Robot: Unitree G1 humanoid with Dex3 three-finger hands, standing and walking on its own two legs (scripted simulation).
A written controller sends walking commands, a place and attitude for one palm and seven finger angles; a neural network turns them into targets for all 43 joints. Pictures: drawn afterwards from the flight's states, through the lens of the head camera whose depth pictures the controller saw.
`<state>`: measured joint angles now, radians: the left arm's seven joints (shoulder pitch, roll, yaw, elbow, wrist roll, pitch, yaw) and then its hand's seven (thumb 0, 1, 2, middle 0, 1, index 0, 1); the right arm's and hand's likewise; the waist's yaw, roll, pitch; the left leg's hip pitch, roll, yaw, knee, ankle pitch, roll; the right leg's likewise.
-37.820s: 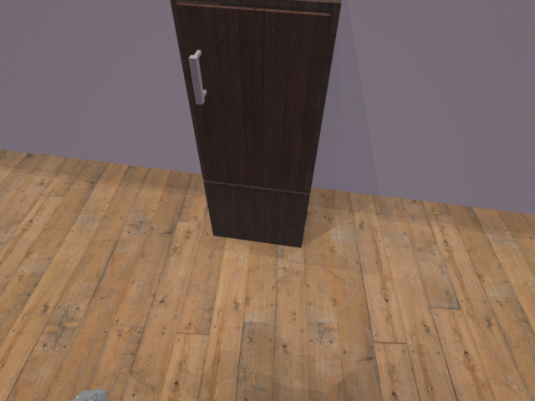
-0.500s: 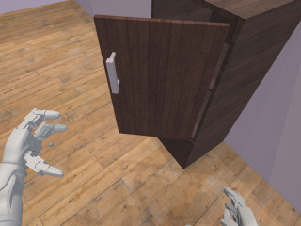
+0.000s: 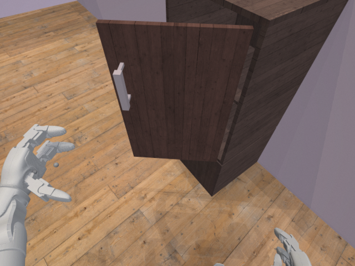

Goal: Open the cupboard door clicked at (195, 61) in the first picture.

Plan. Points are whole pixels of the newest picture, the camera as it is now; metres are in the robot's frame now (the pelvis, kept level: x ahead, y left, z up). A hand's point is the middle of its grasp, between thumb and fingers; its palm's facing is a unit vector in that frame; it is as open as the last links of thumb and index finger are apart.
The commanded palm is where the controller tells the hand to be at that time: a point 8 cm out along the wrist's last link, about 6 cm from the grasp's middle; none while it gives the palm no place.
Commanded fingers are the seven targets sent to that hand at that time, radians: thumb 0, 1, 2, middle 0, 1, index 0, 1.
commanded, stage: raise the hand with hooked fingers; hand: left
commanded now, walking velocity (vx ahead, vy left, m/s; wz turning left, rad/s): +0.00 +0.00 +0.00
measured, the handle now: (123, 87) +0.57 +0.19 +0.07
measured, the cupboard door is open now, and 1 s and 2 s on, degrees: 50 50 50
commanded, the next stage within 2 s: move the hooked fingers beside the handle in 0.12 s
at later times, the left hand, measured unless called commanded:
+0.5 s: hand (63, 152) +0.32 +0.27 +0.09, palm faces +0.01 -1.00 -0.01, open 14.0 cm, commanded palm +0.30 +0.32 +0.09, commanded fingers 0.00 -0.50 0.30 -0.30 -1.20 -0.30 -1.20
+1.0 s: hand (83, 124) +0.41 +0.25 +0.08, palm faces -0.03 -1.00 +0.00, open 14.0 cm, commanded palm +0.38 +0.31 +0.08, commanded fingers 0.00 -0.50 0.30 -0.30 -1.20 -0.30 -1.20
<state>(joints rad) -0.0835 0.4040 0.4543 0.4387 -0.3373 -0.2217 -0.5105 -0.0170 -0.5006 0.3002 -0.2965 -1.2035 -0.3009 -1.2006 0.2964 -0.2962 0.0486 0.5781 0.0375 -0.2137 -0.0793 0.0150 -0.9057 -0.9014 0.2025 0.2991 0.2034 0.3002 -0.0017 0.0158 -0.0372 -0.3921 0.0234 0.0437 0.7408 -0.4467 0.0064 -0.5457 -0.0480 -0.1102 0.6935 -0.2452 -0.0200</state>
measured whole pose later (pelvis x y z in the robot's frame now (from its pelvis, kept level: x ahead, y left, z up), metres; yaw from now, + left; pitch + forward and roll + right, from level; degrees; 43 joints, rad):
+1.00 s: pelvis +0.01 +0.01 -0.01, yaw -1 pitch +12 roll -1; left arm -0.51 0.48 0.44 0.84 -0.25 -0.27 -0.49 -0.02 -0.50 0.30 -0.30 -1.20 -0.30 -1.20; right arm 0.36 -0.30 0.05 0.60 0.03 -0.10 -0.06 0.01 -0.91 -0.90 0.20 0.30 0.20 0.30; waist -0.06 0.00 -0.06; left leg -0.52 0.02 0.06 0.78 -0.46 0.02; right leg -0.67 -0.05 -0.09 0.71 -0.24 -0.01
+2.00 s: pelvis +0.01 +0.02 -0.02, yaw -3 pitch +20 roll -2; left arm -0.92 0.72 0.53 1.23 -0.11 -0.32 -0.47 -0.02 -0.50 0.30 -0.30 -1.20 -0.30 -1.20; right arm 0.45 -0.30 0.06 0.56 0.00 0.09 -0.02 0.01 -0.91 -0.90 0.20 0.30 0.20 0.30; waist -0.19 0.00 -0.06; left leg -0.74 0.05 0.07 0.88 -0.50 0.03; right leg -0.88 -0.02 -0.08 0.76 -0.24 0.00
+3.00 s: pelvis +0.01 +0.01 -0.02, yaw -2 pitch +19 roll -2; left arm -0.89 0.61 0.45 1.16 -0.12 -0.34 -0.41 -0.02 -0.50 0.30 -0.30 -1.20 -0.30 -1.20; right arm 0.42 -0.30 0.05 0.57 -0.01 0.09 -0.02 0.01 -0.91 -0.90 0.20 0.30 0.20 0.30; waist -0.17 0.00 -0.07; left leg -0.73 0.04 0.04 0.89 -0.50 0.02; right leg -0.86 -0.03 -0.10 0.77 -0.25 -0.01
